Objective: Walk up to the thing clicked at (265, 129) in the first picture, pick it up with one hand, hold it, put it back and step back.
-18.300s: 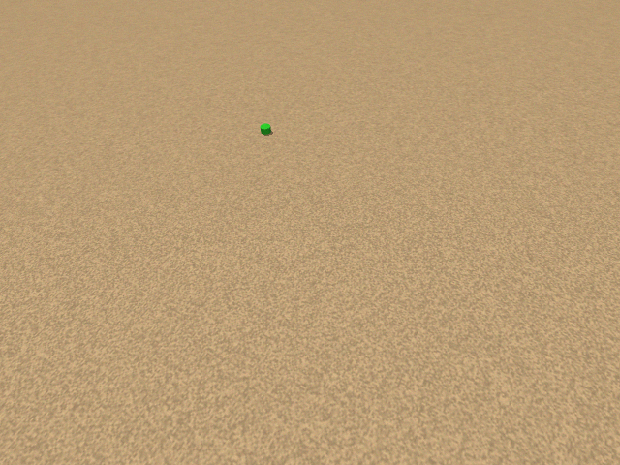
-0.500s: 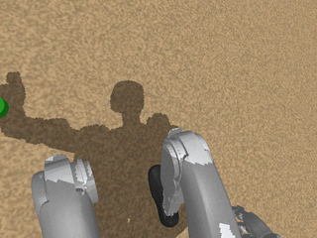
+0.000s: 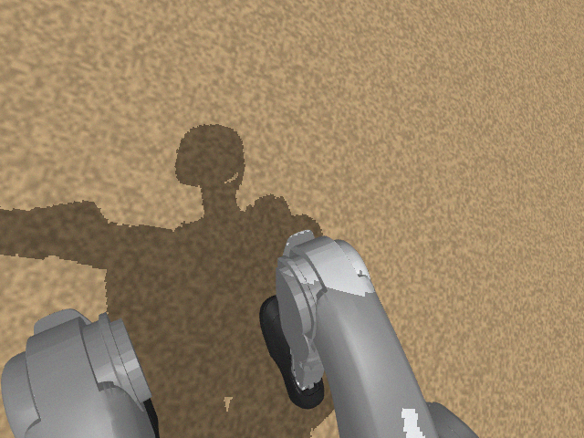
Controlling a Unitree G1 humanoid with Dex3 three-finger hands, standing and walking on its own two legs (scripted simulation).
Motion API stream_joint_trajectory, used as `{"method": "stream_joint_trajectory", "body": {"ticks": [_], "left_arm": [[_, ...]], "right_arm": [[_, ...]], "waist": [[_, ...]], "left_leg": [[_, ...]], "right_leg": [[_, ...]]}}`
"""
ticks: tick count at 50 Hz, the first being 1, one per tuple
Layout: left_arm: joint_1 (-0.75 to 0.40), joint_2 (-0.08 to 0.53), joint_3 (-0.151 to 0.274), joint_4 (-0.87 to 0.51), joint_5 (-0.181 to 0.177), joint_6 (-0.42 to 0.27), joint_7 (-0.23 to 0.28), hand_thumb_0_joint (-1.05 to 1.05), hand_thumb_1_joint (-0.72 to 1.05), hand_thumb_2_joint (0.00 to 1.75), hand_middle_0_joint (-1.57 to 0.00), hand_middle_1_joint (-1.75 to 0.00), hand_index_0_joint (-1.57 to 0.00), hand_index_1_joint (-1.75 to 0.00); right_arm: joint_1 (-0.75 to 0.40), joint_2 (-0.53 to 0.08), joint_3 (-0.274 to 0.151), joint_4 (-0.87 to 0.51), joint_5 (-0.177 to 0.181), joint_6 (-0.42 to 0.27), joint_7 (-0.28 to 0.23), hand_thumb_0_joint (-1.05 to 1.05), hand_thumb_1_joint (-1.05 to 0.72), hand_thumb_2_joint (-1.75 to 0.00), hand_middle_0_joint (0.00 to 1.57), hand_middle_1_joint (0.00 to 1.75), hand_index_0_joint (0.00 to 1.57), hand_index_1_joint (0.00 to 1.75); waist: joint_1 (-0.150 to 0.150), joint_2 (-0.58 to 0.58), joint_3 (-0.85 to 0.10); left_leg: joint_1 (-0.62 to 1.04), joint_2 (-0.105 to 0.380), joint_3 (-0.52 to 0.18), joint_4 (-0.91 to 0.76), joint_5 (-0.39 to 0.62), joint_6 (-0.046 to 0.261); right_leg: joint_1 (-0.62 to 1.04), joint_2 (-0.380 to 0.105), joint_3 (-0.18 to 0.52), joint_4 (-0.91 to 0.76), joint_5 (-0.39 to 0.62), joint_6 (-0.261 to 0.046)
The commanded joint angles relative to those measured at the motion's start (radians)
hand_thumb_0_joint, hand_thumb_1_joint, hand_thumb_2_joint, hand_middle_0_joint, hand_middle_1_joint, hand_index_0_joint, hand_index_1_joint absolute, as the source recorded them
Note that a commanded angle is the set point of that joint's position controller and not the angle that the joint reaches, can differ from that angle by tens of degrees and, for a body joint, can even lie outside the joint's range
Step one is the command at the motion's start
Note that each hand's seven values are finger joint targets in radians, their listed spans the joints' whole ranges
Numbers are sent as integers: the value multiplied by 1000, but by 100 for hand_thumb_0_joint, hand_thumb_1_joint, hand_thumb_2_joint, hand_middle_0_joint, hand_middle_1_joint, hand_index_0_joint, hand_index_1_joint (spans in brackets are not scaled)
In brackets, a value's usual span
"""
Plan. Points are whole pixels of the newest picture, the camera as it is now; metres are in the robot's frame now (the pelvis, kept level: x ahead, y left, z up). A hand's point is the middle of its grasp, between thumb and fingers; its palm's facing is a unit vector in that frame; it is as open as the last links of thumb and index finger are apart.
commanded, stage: rest palm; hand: left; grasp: from above
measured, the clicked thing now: out of the picture +0.44 +0.35 -0.28
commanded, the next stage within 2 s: close in 0.80 s
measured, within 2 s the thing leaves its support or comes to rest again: neither
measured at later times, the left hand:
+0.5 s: hand out of the picture +0.42 +0.33 -0.25, palm faces -0.43 -0.12 -0.90, open 14.1 cm
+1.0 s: hand out of the picture +0.42 +0.34 -0.26, palm faces -0.46 -0.17 -0.87, open 13.7 cm
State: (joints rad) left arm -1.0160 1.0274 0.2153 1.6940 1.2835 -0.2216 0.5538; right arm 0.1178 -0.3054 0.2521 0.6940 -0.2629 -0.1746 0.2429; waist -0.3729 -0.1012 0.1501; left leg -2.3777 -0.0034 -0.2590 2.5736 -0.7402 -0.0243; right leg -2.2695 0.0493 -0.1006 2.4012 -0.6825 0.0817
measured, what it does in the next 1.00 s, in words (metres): stands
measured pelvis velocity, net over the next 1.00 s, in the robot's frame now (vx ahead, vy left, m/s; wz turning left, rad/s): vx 0.00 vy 0.00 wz -0.02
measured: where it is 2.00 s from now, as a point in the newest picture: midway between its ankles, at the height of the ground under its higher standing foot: (227, 410)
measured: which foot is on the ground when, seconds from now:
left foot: down 0.00-1.00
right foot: down 0.00-1.00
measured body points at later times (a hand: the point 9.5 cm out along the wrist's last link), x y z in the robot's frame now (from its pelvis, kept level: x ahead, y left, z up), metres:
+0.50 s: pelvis -0.01 +0.00 +0.00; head +0.25 +0.14 +0.34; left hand +0.44 +0.33 -0.20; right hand +0.07 -0.27 -0.05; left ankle +0.05 +0.13 -0.26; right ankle +0.11 -0.13 -0.26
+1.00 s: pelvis +0.00 +0.00 +0.00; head +0.27 +0.13 +0.32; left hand +0.44 +0.34 -0.21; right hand +0.06 -0.25 -0.06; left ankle +0.05 +0.13 -0.26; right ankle +0.11 -0.13 -0.26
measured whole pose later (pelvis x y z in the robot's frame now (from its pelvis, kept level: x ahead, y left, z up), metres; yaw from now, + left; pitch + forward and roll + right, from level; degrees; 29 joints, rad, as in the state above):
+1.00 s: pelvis +0.00 +0.00 +0.00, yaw -1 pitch +26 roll -15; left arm -1.02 1.06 0.13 1.76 1.28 -0.29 0.63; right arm 0.05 -0.34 0.33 0.69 -0.29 -0.25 0.28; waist -0.37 -0.15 0.20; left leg -2.33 0.00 -0.30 2.59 -0.75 -0.03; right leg -2.22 0.06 -0.14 2.39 -0.67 0.09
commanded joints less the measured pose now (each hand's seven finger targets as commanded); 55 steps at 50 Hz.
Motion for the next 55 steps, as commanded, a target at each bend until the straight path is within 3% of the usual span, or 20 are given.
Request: {"method": "stream_joint_trajectory", "body": {"ticks": [1,5,6,7,9,12,13,16,22,30,31,33,35,39,42,46,49,53,55], "left_arm": [[-183,254,-4,-128,-11,-44,10,0,-53,96,-6,-102,-6,-101],[-191,270,0,-138,-10,-90,18,0,-54,99,-7,-101,-6,-101],[-188,260,-9,-136,-9,-103,24,0,-54,99,-7,-100,-6,-100],[-181,273,-4,-125,-3,-113,33,0,-54,99,-7,-100,-6,-100],[-219,238,-50,-132,15,-127,48,0,-53,97,-6,-100,-6,-100],[-199,255,-48,-91,41,-131,89,0,-53,99,-7,-100,-6,-100],[-198,261,-41,-67,45,-128,106,0,-51,99,-7,-100,-7,-100],[-206,234,-72,-39,75,-103,149,0,-52,98,-6,-100,-6,-100],[-250,201,-105,-21,59,-38,192,0,-49,95,-7,-101,-8,-100],[-268,206,-104,-20,2,7,166,0,-49,92,-7,-104,-8,-102],[-258,247,-69,-7,3,8,163,0,-48,91,-6,-104,-8,-102],[-250,263,-54,13,-3,4,152,0,-48,91,-6,-105,-8,-103],[-249,218,-83,5,-8,-4,136,0,-48,91,-7,-105,-8,-103],[-223,234,-72,11,-17,-25,111,0,-47,91,-7,-106,-9,-104],[-217,218,-97,6,-19,-49,101,0,-45,91,-8,-108,-10,-105],[-220,238,-98,-24,-15,-80,110,0,-41,87,-8,-107,-12,-103],[-219,288,-67,-41,4,-90,141,0,-38,85,-12,-104,-15,-100],[-220,244,-99,-20,6,-76,154,0,-35,83,-14,-101,-17,-98],[-239,265,-92,-27,3,-67,165,0,-33,82,-15,-100,-19,-96]], "right_arm": [[201,-345,-102,1,-4,14,-13,0,-90,-90,20,30,20,30],[199,-342,-85,8,-7,20,-12,0,-90,-90,20,30,20,30],[191,-364,-98,5,-8,24,-16,0,-89,-90,20,30,20,30],[193,-350,-88,13,-8,25,-17,0,-90,-90,20,30,20,30],[175,-348,-83,5,-17,22,-14,0,-89,-90,20,30,20,30],[151,-355,-78,8,-20,19,-18,0,-89,-90,20,30,20,30],[141,-359,-77,12,-18,19,-21,0,-89,-90,20,30,20,30],[123,-359,-75,19,-29,10,-19,0,-89,-90,20,30,20,30],[98,-380,-83,26,-32,-39,-6,0,-90,-90,20,30,20,30],[88,-388,-70,21,-14,-89,22,0,-90,-90,20,30,20,30],[92,-396,-71,12,-15,-91,23,0,-90,-90,20,30,20,30],[88,-390,-64,21,-13,-94,25,0,-90,-90,20,30,20,30],[89,-388,-63,3,-20,-93,27,0,-90,-90,20,30,20,30],[115,-383,-47,9,-23,-90,29,0,-90,-90,20,30,20,30],[109,-375,-33,8,-20,-87,30,0,-90,-90,20,30,20,30],[114,-379,-21,5,-23,-78,31,0,-89,-90,20,30,20,30],[109,-391,-24,9,-29,-71,24,0,-89,-90,20,30,20,30],[103,-394,-33,15,-32,-75,21,0,-89,-90,20,30,20,30],[96,-401,-39,14,-29,-77,14,0,-89,-90,20,30,20,30]], "waist": [[-19,502,-699],[-18,484,-675],[-18,477,-675],[-14,478,-669],[-26,468,-649],[-19,468,-638],[-14,451,-626],[-21,473,-600],[-40,490,-569],[-38,504,-617],[-41,518,-623],[-35,519,-602],[-49,515,-591],[-53,498,-593],[-59,494,-589],[-57,493,-603],[-42,510,-629],[-57,495,-594],[-55,494,-577]], "left_leg": [[551,27,121,-256,351,27],[542,31,120,-241,330,30],[540,29,121,-243,317,30],[537,31,121,-246,298,31],[527,29,126,-245,265,32],[522,31,125,-256,233,33],[497,30,123,-260,218,34],[510,31,124,-269,214,29],[520,33,110,-286,185,23],[555,41,90,-267,243,17],[568,43,86,-275,249,16],[555,43,77,-277,246,13],[533,40,86,-276,240,18],[544,41,83,-264,278,18],[558,43,76,-259,286,16],[556,45,78,-250,302,19],[565,45,86,-249,309,19],[550,46,94,-244,280,19],[531,45,99,-260,246,19]], "right_leg": [[407,23,-151,-181,348,-96],[419,27,-153,-195,335,-93],[412,28,-157,-202,323,-94],[420,29,-156,-203,315,-90],[396,31,-160,-204,295,-89],[388,38,-161,-209,269,-89],[374,38,-167,-210,254,-90],[342,39,-169,-201,250,-92],[300,32,-175,-195,228,-91],[340,26,-166,-171,290,-88],[344,31,-170,-172,285,-91],[328,26,-175,-162,275,-92],[350,30,-172,-179,274,-90],[377,31,-180,-174,306,-86],[387,29,-185,-170,311,-84],[413,33,-190,-174,330,-82],[434,38,-187,-181,335,-85],[413,38,-186,-189,318,-84],[412,38,-180,-211,290,-86]]}}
